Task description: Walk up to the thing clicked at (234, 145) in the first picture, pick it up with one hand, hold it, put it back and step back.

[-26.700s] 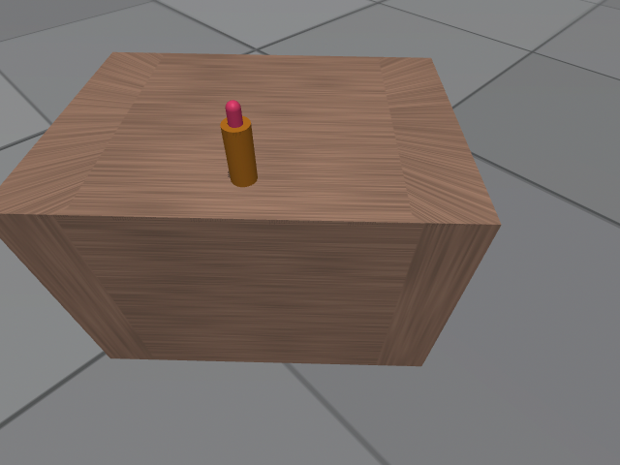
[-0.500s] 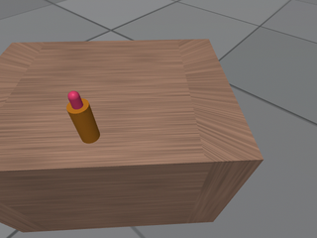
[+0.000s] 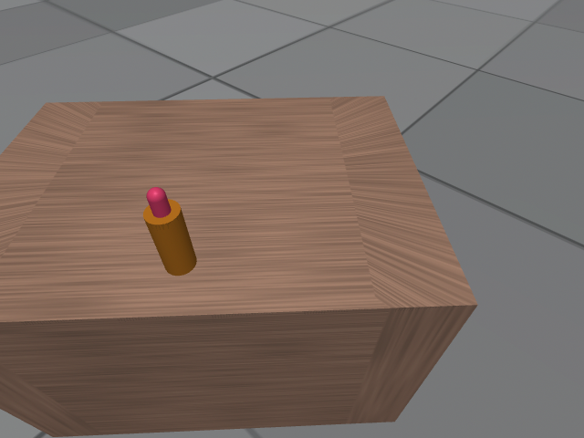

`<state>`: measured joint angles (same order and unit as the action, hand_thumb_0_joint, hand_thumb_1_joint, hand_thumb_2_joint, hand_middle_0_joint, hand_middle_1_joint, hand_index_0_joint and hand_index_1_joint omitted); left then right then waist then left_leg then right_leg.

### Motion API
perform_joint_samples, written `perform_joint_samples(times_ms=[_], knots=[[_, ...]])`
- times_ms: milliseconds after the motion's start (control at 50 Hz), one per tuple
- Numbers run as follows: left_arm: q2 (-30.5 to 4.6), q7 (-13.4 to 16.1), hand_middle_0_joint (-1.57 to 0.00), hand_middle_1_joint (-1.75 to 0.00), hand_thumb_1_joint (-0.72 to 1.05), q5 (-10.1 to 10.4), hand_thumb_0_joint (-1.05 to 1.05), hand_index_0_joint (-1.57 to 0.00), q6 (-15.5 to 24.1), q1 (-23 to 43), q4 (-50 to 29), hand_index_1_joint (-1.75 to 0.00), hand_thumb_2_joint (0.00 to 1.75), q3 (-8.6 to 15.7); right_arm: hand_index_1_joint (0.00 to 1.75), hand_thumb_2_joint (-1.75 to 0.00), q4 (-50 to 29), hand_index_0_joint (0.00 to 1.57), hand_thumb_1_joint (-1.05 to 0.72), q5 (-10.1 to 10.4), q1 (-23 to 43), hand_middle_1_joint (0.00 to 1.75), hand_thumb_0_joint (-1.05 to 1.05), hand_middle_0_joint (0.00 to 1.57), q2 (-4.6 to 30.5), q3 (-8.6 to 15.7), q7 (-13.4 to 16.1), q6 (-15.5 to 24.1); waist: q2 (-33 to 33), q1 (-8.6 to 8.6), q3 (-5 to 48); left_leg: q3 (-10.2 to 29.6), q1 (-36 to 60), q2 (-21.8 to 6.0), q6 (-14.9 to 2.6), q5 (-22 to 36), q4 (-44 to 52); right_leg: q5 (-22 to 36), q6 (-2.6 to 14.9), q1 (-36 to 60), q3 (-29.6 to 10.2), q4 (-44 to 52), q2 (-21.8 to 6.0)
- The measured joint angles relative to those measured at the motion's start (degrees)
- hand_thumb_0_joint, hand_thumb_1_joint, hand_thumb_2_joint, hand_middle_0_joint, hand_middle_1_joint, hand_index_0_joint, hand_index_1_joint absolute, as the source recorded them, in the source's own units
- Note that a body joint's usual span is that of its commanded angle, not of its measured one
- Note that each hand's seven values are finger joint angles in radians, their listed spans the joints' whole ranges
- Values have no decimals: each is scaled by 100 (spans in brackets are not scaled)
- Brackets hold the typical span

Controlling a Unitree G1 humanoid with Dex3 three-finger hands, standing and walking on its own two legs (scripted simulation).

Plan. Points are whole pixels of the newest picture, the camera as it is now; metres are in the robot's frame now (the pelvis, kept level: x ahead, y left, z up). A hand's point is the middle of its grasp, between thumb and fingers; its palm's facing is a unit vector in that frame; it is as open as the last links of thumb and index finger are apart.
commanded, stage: stand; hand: left
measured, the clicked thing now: (168, 230) +0.46 +0.22 +0.02
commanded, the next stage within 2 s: step back in 1.96 s
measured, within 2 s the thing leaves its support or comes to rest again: neither
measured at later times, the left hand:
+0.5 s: hand out of the picture +0.06 +0.26 -0.16, palm faces -0.03 -0.94 -0.33, open 7.4 cm
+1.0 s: hand out of the picture +0.09 +0.26 -0.15, palm faces -0.04 -0.94 -0.33, open 7.4 cm
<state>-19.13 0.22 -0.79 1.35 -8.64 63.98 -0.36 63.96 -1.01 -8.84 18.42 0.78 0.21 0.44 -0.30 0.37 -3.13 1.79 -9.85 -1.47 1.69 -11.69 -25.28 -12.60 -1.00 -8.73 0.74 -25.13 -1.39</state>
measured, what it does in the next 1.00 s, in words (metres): stands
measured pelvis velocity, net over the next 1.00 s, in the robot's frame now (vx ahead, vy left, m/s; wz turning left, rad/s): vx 0.02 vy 0.01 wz -0.02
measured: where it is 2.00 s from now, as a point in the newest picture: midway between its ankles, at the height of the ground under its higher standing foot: outside the picture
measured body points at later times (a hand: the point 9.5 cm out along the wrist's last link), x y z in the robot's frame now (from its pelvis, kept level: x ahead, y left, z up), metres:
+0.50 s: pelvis +0.01 +0.01 +0.00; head +0.01 +0.01 +0.45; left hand +0.06 +0.30 -0.13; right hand +0.06 -0.29 -0.13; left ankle +0.03 +0.14 -0.74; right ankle +0.02 -0.13 -0.74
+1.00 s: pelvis +0.02 +0.01 +0.01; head +0.03 +0.01 +0.46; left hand +0.09 +0.31 -0.13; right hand +0.09 -0.29 -0.13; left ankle +0.03 +0.14 -0.74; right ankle +0.02 -0.13 -0.74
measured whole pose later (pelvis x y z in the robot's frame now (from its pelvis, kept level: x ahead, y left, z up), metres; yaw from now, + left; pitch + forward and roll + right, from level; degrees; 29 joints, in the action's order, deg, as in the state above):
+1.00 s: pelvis +0.02 +0.01 +0.01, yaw -1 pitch -3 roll +0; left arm -19.5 -0.2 -0.6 0.8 -6.4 66.7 0.0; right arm 65.5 -0.5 -6.3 19.6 0.3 0.2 0.8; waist 0.1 0.3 -3.3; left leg 0.2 -6.4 -0.6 0.7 -10.4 -19.4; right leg -10.9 -2.2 -5.7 -0.6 -19.1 -2.4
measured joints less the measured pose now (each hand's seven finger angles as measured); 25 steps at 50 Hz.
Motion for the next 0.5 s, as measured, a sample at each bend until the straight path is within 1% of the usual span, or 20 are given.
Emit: perform_joint_samples(times_ms=[80, 160, 500], knots=[[-20, -10, -21, -30, 84, 1, 0, -20, 2, 45, 130, -30, 89, 14, 30, -90, 89, 20, -90, 5, 18, 30, 1, 20, 30, 9, -5, -3, 1, 3, -17, -17, 72, 6, -9, 82, 140, 89, -15, 69, -14, 146, -7], [-33, -17, -21, -30, 88, -1, 0, -20, -10, 70, 221, -30, 90, 21, 30, -90, 144, 20, -90, 7, 26, 30, 1, 20, 45, 12, -10, -5, 8, 5, -27, -33, 111, 12, -19, 132, 232, 148, -29, 107, -28, 247, -14], [-5, -39, -21, -30, 90, 7, 1, -20, -28, 136, 340, -30, 90, -1, 30, -90, 205, 20, -90, 32, 131, 30, 1, 20, 56, -25, -20, 2, 37, 3, -58, -105, 186, 65, -76, 172, 431, 204, -87, 160, -93, 440, -70]])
